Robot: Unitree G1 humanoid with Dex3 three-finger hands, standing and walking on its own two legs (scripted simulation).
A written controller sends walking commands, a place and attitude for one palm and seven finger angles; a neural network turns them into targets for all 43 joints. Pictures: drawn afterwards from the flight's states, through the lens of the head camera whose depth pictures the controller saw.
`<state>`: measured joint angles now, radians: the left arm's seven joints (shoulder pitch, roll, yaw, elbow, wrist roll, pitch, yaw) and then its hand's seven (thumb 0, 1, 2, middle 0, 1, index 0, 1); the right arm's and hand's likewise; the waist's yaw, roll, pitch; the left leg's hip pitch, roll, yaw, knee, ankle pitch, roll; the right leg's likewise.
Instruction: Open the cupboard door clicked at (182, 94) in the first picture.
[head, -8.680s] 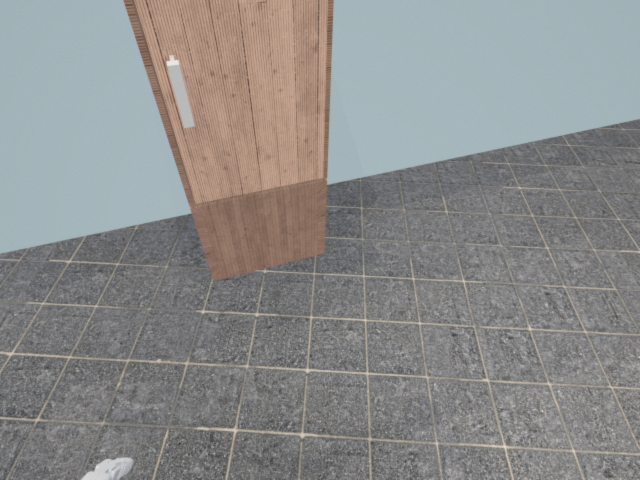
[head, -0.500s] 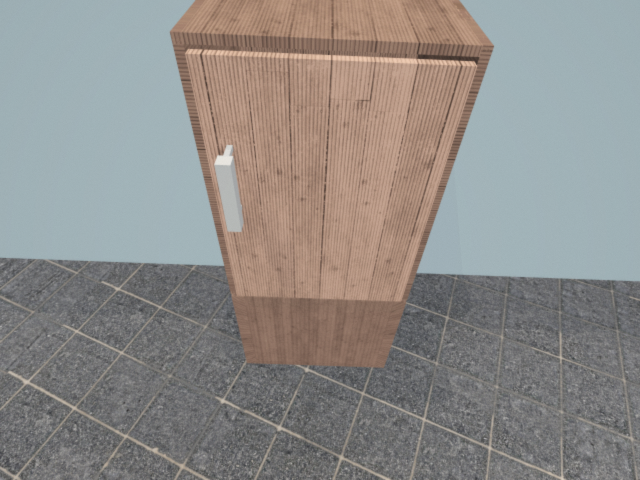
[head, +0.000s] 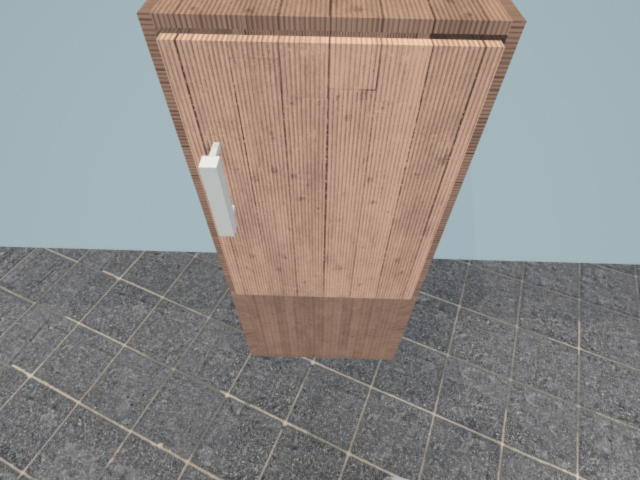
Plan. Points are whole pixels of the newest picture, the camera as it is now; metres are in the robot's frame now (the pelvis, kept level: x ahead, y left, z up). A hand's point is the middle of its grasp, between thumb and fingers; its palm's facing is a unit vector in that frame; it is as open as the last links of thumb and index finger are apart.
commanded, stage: come to a stop and stand still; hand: left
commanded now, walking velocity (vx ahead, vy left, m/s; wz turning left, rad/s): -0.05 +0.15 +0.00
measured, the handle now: (222, 190) +0.52 +0.18 +0.04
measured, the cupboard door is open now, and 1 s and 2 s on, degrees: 0 0 0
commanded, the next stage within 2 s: look again from close up in 0.52 s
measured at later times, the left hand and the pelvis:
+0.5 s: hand out of the picture -0.03 +0.20 -0.16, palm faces +0.02 -0.98 -0.18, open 7.3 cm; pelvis -0.03 +0.02 +0.02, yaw -2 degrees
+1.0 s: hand out of the picture -0.05 +0.17 -0.16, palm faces +0.04 -0.98 -0.17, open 7.3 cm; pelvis -0.06 +0.00 +0.01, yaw +0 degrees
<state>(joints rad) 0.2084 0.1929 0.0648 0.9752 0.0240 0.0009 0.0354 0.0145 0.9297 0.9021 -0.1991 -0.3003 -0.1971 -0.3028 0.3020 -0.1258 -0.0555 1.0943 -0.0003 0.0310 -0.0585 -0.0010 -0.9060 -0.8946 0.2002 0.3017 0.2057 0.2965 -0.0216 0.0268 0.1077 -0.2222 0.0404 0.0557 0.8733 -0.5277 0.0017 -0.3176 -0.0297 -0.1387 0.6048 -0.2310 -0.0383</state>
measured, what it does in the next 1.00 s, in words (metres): steps on the spot: left foot, then right foot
